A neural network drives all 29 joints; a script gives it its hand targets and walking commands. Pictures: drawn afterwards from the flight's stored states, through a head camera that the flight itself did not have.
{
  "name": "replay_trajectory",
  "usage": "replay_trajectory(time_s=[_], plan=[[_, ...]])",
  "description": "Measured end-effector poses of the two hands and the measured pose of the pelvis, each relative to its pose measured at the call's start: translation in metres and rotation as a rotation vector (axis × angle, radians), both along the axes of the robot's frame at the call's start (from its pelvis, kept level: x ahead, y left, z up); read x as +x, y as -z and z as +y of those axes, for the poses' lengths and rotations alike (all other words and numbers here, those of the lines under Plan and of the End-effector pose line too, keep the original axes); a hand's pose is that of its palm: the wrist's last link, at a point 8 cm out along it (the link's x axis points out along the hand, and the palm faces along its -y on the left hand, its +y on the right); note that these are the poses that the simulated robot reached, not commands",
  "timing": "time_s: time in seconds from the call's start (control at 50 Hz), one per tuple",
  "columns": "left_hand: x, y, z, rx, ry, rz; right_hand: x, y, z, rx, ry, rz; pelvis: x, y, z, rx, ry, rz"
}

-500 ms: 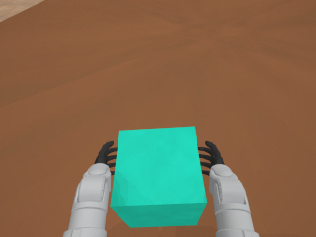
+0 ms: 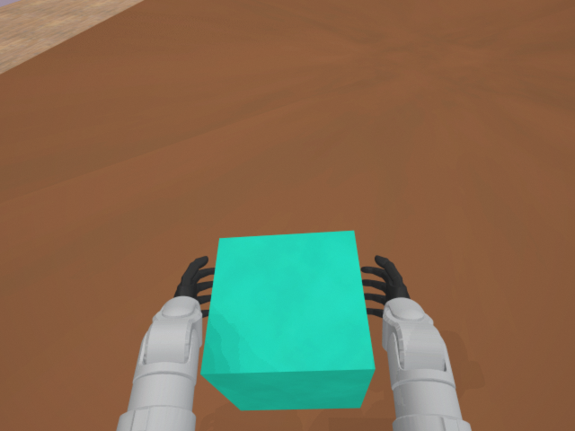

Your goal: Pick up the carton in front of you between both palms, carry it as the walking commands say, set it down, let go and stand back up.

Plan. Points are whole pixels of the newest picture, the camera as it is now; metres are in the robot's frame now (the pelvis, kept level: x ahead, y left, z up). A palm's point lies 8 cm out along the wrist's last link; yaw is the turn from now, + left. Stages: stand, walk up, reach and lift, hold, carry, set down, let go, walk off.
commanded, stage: set down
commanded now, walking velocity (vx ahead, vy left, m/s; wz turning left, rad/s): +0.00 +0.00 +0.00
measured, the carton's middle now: (293, 327) +0.31 +0.00 -0.06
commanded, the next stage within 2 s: none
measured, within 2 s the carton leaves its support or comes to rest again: neither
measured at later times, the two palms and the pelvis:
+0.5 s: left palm (208, 320) +0.32 +0.14 -0.06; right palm (376, 310) +0.34 -0.15 -0.07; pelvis -0.02 -0.03 -0.04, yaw +3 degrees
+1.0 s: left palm (233, 343) +0.37 +0.12 -0.24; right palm (367, 337) +0.39 -0.17 -0.25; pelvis -0.04 +0.00 -0.18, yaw +4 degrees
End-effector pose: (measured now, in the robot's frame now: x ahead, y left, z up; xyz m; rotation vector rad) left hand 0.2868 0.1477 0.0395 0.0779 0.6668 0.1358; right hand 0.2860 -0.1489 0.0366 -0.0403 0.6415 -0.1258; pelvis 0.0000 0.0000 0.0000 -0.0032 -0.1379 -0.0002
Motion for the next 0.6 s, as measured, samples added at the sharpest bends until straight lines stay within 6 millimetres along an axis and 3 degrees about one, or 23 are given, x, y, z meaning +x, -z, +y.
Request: replay_trajectory(time_s=[0.12, 0.26, 0.34, 0.44, 0.6], plan=[[0.001, 0.001, -0.008, -0.004, -0.016, 0.002, 0.004, 0.001, -0.009, 0.023, -0.003, 0.001, -0.005, 0.002, -0.012, 0.001, -0.017, -0.005], [0.013, 0.011, -0.009, -0.017, -0.078, 0.011, 0.031, 0.008, -0.006, 0.061, 0.021, 0.004, -0.01, 0.009, -0.024, 0.001, -0.057, 0.009], [0.022, 0.025, -0.004, -0.007, -0.097, 0.025, 0.047, 0.023, 0.001, 0.051, 0.003, 0.017, -0.013, 0.016, -0.028, 0.0, -0.058, 0.057], [0.032, 0.066, -0.003, 0.019, -0.088, 0.054, 0.057, 0.067, 0.003, 0.026, -0.017, 0.047, -0.018, 0.027, -0.028, 0.002, -0.06, 0.183], [0.044, 0.166, -0.011, 0.016, -0.069, 0.043, 0.06, 0.169, -0.006, 0.006, -0.002, 0.035, -0.032, 0.063, -0.021, 0.017, -0.046, 0.467]])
